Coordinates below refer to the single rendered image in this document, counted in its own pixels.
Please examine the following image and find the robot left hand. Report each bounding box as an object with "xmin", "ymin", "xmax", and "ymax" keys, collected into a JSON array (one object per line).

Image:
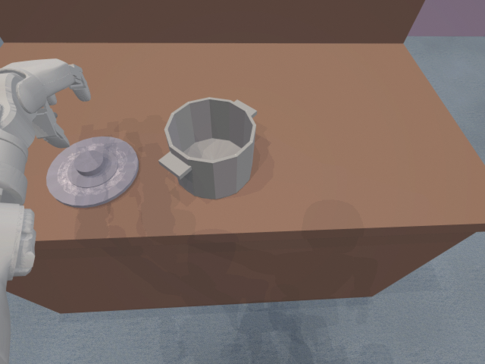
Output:
[{"xmin": 4, "ymin": 58, "xmax": 91, "ymax": 148}]

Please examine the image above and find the table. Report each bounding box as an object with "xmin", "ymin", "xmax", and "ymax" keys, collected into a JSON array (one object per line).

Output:
[{"xmin": 0, "ymin": 0, "xmax": 485, "ymax": 314}]

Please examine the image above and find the lid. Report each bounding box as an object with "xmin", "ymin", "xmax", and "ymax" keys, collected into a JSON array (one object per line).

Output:
[{"xmin": 46, "ymin": 136, "xmax": 139, "ymax": 208}]

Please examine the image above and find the left robot upper arm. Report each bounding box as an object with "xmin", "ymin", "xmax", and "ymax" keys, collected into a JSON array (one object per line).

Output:
[{"xmin": 0, "ymin": 202, "xmax": 36, "ymax": 364}]

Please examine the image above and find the robot left forearm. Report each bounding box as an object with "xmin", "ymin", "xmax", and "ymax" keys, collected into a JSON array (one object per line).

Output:
[{"xmin": 0, "ymin": 67, "xmax": 47, "ymax": 206}]

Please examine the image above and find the pot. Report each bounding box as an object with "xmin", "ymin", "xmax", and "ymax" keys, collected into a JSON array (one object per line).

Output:
[{"xmin": 158, "ymin": 97, "xmax": 257, "ymax": 199}]

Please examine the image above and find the knob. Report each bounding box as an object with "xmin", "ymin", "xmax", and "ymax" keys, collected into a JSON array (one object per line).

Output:
[{"xmin": 74, "ymin": 151, "xmax": 105, "ymax": 176}]

